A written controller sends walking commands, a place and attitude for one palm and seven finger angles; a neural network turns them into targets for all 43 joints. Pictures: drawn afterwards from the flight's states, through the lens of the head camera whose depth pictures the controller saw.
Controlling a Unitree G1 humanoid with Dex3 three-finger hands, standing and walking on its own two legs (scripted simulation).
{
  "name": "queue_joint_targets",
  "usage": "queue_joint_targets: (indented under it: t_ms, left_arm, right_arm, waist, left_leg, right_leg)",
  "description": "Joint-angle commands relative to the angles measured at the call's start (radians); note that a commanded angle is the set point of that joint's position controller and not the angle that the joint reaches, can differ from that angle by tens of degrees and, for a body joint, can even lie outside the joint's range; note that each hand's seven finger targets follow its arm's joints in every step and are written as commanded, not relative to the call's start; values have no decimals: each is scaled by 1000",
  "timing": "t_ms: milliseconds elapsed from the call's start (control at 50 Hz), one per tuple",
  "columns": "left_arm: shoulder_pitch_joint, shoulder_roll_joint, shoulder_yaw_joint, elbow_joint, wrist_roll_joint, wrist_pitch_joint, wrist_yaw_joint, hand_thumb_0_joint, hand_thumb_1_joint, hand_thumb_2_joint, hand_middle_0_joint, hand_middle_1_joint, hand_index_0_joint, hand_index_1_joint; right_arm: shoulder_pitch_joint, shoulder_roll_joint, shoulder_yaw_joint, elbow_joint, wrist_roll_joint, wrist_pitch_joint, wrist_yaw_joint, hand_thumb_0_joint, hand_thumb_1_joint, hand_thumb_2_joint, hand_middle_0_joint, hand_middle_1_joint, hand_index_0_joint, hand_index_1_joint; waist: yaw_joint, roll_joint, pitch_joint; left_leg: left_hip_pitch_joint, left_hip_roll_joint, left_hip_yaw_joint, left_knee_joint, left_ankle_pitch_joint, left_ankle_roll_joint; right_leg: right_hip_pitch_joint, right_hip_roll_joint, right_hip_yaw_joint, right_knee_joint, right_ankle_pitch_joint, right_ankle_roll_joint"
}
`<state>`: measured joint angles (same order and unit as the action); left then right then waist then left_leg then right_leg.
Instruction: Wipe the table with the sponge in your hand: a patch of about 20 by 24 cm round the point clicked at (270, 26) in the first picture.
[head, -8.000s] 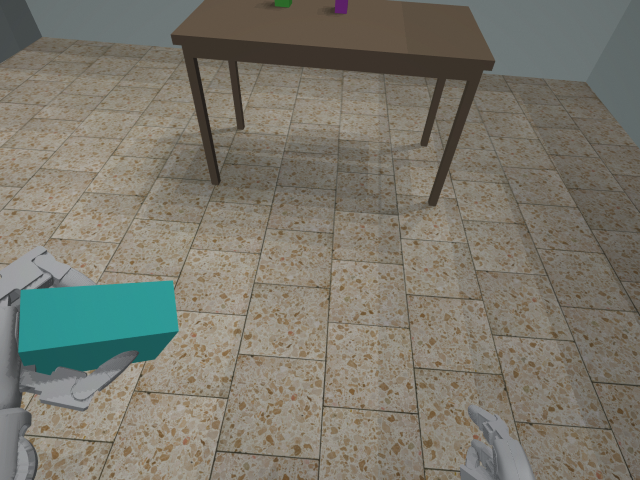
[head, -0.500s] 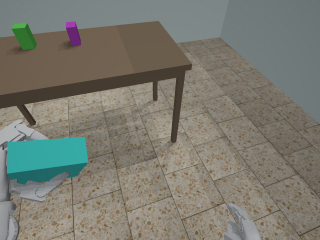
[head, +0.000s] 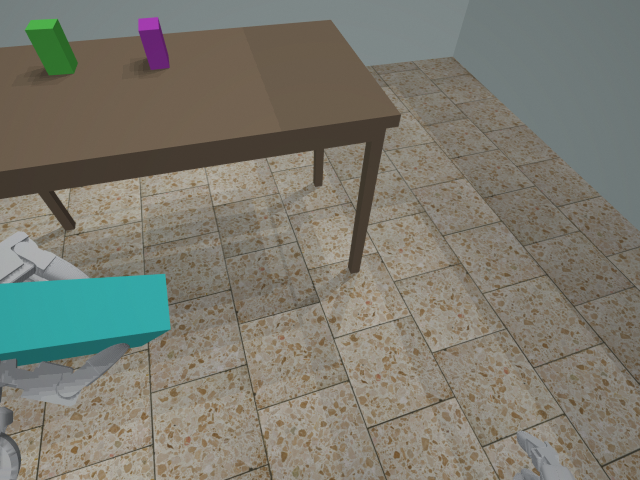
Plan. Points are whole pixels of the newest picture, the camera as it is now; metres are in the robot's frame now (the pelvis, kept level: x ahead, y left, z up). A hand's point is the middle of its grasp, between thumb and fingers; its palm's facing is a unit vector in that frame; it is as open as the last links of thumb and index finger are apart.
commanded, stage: take the last steps up to it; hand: left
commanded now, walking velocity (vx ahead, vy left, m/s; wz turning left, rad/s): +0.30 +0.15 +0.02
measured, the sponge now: (107, 319) +0.22 +0.21 +0.16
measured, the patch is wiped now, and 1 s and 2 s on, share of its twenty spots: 0.00 0.00 0.00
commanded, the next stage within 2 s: come to a stop and stand still in 1.74 s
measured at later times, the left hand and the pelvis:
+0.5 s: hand (70, 251) +0.29 +0.27 +0.17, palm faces +0.39 -0.78 -0.50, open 9.2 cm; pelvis +0.08 +0.03 +0.01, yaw +3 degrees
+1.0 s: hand (63, 160) +0.41 +0.33 +0.18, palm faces +0.38 -0.75 -0.54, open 9.2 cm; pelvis +0.20 +0.09 -0.01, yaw +1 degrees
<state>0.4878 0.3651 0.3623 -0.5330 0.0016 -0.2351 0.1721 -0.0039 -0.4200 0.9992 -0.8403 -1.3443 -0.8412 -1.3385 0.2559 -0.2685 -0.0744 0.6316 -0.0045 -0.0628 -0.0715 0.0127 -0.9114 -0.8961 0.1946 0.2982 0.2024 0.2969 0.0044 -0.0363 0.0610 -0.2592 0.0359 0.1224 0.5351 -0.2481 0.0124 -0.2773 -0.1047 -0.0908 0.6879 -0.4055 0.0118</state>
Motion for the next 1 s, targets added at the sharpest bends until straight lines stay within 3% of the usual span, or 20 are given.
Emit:
queue_joint_targets:
  t_ms: [0,80,160,180,220,240,320,400,520,560,580,600,620,660,780,900,920,940,960,980]
  left_arm:
    - [-105,201,122,-167,-3,-81,7,0,100,1300,-1200,-1600,-1200,-1600]
    - [-82,157,94,-202,-20,-75,-5,0,100,1300,-1200,-1600,-1200,-1600]
    - [-72,149,86,-145,-23,-52,-10,0,100,1300,-1200,-1600,-1200,-1600]
    - [-62,166,101,-113,-17,-42,-9,0,100,1300,-1200,-1600,-1200,-1600]
    - [-93,212,137,-75,-18,-34,-11,0,100,1300,-1200,-1600,-1200,-1600]
    - [-141,216,150,-74,-34,-39,-11,0,100,1300,-1200,-1600,-1200,-1600]
    - [-81,190,144,-66,-31,-73,-31,0,100,1300,-1200,-1600,-1200,-1600]
    - [-81,184,121,-158,-20,-94,-19,0,100,1300,-1200,-1600,-1200,-1600]
    - [-40,201,156,-277,-20,-69,18,0,100,1300,-1200,-1600,-1200,-1600]
    - [-38,194,163,-287,-20,-71,21,0,100,1300,-1200,-1600,-1200,-1600]
    - [-19,177,150,-279,-24,-77,20,0,100,1300,-1200,-1600,-1200,-1600]
    - [-23,168,151,-306,-24,-88,22,0,100,1300,-1200,-1600,-1200,-1600]
    - [-20,188,152,-289,-13,-95,24,0,100,1300,-1200,-1600,-1200,-1600]
    - [-46,226,181,-196,-22,-84,6,0,100,1300,-1200,-1600,-1200,-1600]
    - [-16,166,121,-312,-29,-77,-12,0,100,1300,-1200,-1600,-1200,-1600]
    - [3,177,147,-161,-37,-30,-6,0,100,1300,-1200,-1600,-1200,-1600]
    - [-14,174,145,-133,-33,-26,-9,0,100,1300,-1200,-1600,-1200,-1600]
    - [-38,196,152,-113,-23,-23,-10,0,100,1300,-1200,-1600,-1200,-1600]
    - [-59,209,160,-91,-20,-24,-12,0,100,1300,-1200,-1600,-1200,-1600]
    - [-65,205,173,-57,-35,-23,-10,0,100,1300,-1200,-1600,-1200,-1600]
  right_arm:
    - [-108,-54,0,-142,5,-77,4,0,-900,-900,200,300,200,300]
    - [-105,-52,5,-136,21,-91,17,0,-900,-900,200,300,200,300]
    - [-116,-48,22,-132,13,-86,15,0,-900,-900,200,300,200,300]
    - [-123,-46,25,-129,12,-75,13,0,-900,-900,200,300,200,300]
    - [-150,-16,25,-151,12,-56,21,0,-900,-900,200,300,200,300]
    - [-171,-37,23,-144,5,-54,25,0,-900,-900,200,300,200,300]
    - [-169,-21,36,-115,8,-21,33,0,-900,-900,200,300,200,300]
    - [-171,-16,37,-139,1,-21,36,0,-900,-900,200,300,200,300]
    - [-138,-14,11,-182,1,-46,27,0,-900,-900,200,300,200,300]
    - [-116,-28,-4,-184,3,-44,15,0,-900,-900,200,300,200,300]
    - [-97,-48,-18,-186,11,-45,8,0,-900,-900,200,300,200,300]
    - [-102,-71,-26,-187,11,-42,11,0,-900,-900,200,300,200,300]
    - [-98,-64,-23,-198,13,-46,17,0,-900,-900,200,300,200,300]
    - [-131,-61,-15,-172,14,-50,22,0,-900,-900,200,300,200,300]
    - [-130,-37,9,-155,23,-93,35,0,-900,-900,200,300,200,300]
    - [-123,-35,22,-141,14,-76,7,0,-900,-900,200,300,200,300]
    - [-127,-35,21,-137,17,-66,6,0,-900,-900,200,300,200,300]
    - [-125,-23,20,-136,17,-54,7,0,-900,-900,200,300,200,300]
    - [-149,-10,24,-156,12,-48,13,0,-900,-900,200,300,200,300]
    - [-167,-22,29,-156,5,-44,24,0,-900,-900,200,300,200,300]
  waist:
    - [-13,316,-89]
    - [-1,265,-95]
    - [4,195,-111]
    - [11,125,-135]
    - [14,-306,-125]
    - [10,-241,-87]
    - [-2,-40,-59]
    - [1,-91,-111]
    - [20,-147,-193]
    - [-4,-41,-225]
    - [-24,111,-252]
    - [-21,346,-275]
    - [-14,355,-265]
    - [-15,284,-186]
    - [1,295,-158]
    - [6,157,-187]
    - [10,92,-198]
    - [7,-75,-218]
    - [9,-283,-189]
    - [15,-240,-161]
  left_leg:
    - [142,324,-433,-269,18,232]
    - [70,215,-190,-217,98,170]
    - [-33,187,-143,-118,20,114]
    - [-109,159,-112,2,-25,94]
    - [-446,-25,-16,522,-283,5]
    - [-478,5,-141,678,-241,-18]
    - [-463,73,-147,700,-70,-42]
    - [-310,75,-44,363,-30,-32]
    - [-84,-5,88,19,12,-22]
    - [78,-20,108,-102,93,-17]
    - [241,47,21,-125,141,12]
    - [383,248,-253,-131,340,111]
    - [384,367,-431,-172,466,201]
    - [217,375,-393,-223,196,236]
    - [114,238,-116,-228,241,159]
    - [69,225,-79,-85,193,103]
    - [14,200,-55,22,156,85]
    - [-109,129,7,232,51,56]
    - [-368,-8,30,480,-244,1]
    - [-465,1,-91,657,-301,-19]
  right_leg:
    - [-312,18,31,409,-180,2]
    - [-162,28,-43,171,-52,16]
    - [79,65,-92,-138,43,12]
    - [188,28,-38,-234,96,-10]
    - [338,-349,599,-441,89,-182]
    - [262,-410,640,-481,52,-203]
    - [176,-290,281,-423,298,-165]
    - [179,-228,81,-369,482,-132]
    - [247,-209,64,-261,544,-116]
    - [195,-150,17,-108,533,-73]
    - [74,-106,-23,79,438,-35]
    - [-166,5,-74,306,0,12]
    - [-277,53,-12,492,-274,3]
    - [-350,-16,40,571,-209,6]
    - [-225,-3,-49,255,14,24]
    - [51,58,-116,-147,93,15]
    - [143,34,-81,-234,163,-1]
    - [247,-102,118,-302,196,-58]
    - [351,-319,520,-378,322,-167]
    - [356,-429,621,-404,369,-224]
